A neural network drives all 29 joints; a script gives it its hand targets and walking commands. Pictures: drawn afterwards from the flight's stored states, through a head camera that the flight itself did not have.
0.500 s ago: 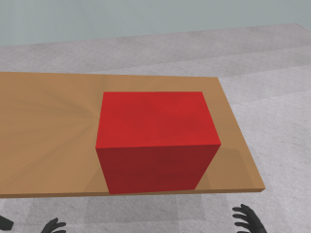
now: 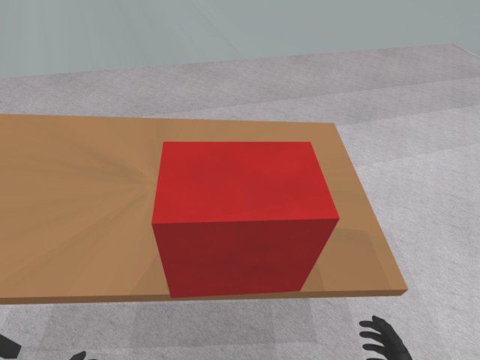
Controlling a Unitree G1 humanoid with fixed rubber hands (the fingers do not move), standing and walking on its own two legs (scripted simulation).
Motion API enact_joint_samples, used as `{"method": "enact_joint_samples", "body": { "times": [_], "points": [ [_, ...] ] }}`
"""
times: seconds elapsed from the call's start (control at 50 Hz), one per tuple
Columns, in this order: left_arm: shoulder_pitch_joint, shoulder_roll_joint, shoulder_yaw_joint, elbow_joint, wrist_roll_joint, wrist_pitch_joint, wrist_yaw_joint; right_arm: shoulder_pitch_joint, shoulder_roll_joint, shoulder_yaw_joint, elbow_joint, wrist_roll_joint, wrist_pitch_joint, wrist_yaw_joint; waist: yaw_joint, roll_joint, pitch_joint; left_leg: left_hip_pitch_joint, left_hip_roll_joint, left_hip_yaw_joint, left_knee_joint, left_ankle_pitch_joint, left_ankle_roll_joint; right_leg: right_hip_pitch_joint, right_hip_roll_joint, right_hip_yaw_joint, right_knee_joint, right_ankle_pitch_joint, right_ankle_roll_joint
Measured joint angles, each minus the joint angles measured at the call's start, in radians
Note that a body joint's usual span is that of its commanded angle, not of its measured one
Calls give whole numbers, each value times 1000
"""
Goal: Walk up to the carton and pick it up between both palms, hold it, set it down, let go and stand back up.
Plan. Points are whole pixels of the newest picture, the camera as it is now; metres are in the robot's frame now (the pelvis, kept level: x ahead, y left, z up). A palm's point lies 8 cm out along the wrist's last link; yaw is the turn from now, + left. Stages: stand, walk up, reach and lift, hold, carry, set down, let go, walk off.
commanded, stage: stand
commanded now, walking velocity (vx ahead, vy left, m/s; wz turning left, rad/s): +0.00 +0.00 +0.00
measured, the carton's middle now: (237, 223) +0.38 +0.00 -0.02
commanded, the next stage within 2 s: none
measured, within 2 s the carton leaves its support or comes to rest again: neither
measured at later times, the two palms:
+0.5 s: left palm out of the picture +0.08 +0.28 -0.12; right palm out of the picture +0.13 -0.26 -0.06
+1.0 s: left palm out of the picture +0.08 +0.29 -0.11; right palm out of the picture +0.13 -0.26 -0.07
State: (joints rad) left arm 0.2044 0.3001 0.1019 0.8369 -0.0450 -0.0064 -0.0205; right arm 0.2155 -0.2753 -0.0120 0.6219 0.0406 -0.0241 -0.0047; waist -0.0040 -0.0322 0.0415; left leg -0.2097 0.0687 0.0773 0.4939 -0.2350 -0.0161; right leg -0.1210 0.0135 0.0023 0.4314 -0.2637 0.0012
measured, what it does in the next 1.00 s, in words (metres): stands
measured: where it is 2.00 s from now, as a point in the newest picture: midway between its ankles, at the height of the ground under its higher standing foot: outside the picture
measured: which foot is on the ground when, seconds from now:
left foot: down 0.00-1.00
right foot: down 0.00-1.00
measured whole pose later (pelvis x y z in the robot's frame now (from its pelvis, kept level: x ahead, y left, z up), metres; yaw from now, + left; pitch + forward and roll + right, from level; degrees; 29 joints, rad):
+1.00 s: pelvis -0.01 +0.00 +0.00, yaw +0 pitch -4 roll -1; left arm 0.18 0.31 0.10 0.93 -0.04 -0.02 -0.02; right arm 0.22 -0.28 -0.01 0.63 0.04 -0.03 0.00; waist 0.00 0.00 0.04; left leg -0.21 0.07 0.08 0.49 -0.22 -0.01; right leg -0.12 0.01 0.00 0.43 -0.25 0.00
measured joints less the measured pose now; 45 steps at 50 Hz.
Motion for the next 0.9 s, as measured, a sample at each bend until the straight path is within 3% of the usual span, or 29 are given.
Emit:
{"method": "enact_joint_samples", "body": {
  "times": [0.9],
  "points": [
    [-18, 6, 0, 92, 0, -9, 0, 0, -4, -3, 10, 0, -10, 0, 0, 30, -3, 0, 0, -1, 0, 18, 4, 0, 0, 0, 0, 19, 3]
  ]
}}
